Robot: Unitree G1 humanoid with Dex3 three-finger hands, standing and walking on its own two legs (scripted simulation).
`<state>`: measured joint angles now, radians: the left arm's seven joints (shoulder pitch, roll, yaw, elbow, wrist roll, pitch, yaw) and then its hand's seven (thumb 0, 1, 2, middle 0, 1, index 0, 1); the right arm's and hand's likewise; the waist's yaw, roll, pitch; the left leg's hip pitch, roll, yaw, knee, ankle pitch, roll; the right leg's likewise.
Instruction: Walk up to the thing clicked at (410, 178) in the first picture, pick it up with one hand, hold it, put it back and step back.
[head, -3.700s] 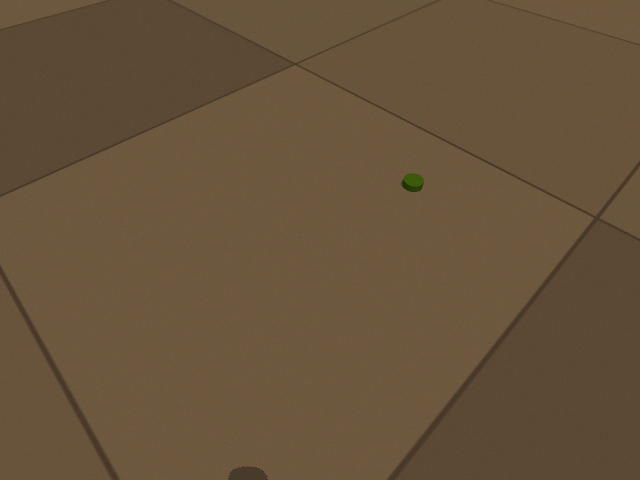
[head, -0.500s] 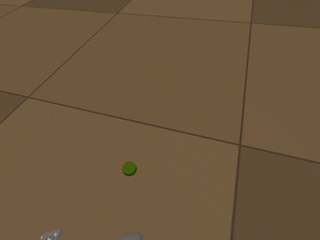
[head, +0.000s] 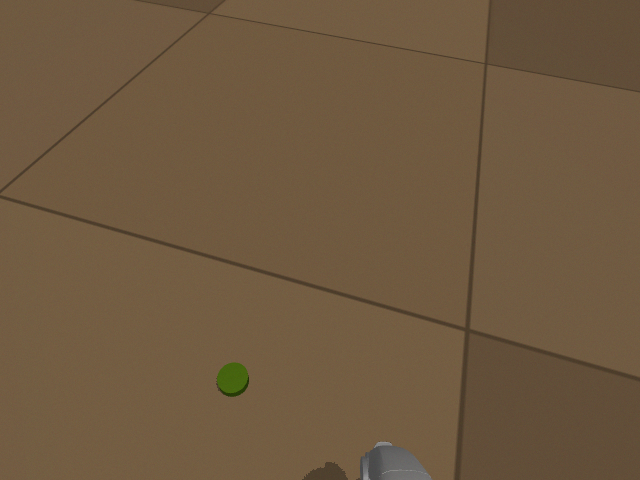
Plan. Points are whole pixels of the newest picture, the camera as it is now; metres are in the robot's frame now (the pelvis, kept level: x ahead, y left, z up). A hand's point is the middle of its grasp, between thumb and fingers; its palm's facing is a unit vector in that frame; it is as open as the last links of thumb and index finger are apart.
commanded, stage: walk up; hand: left
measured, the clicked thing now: (233, 379) +0.49 +0.22 -0.75
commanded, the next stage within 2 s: stand in 1.80 s
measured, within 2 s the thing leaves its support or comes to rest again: neither
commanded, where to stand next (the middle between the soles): +0.12 -0.01 m, yaw +1 degrees
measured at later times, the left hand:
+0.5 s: hand out of the picture +0.14 +0.27 -0.16, palm faces +0.01 -0.93 -0.37, open 7.4 cm
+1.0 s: hand (138, 439) +0.20 +0.25 -0.14, palm faces +0.01 -0.94 -0.35, open 7.4 cm
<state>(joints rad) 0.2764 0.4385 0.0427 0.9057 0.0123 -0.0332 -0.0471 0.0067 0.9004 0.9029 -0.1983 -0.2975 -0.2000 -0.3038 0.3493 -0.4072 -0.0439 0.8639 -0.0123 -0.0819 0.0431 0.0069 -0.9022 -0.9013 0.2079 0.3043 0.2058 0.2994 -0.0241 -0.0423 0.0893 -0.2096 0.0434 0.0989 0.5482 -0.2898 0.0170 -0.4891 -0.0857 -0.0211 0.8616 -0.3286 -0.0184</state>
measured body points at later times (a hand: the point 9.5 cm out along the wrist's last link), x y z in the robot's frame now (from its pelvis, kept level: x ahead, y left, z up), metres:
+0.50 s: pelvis +0.08 +0.00 -0.01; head +0.09 +0.01 +0.44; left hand +0.14 +0.32 -0.14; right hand +0.15 -0.32 -0.13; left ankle +0.12 +0.12 -0.73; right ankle +0.13 -0.14 -0.73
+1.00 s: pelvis +0.12 -0.01 +0.01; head +0.13 -0.01 +0.46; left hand +0.20 +0.30 -0.11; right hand +0.25 -0.30 -0.11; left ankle +0.12 +0.12 -0.73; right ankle +0.14 -0.14 -0.73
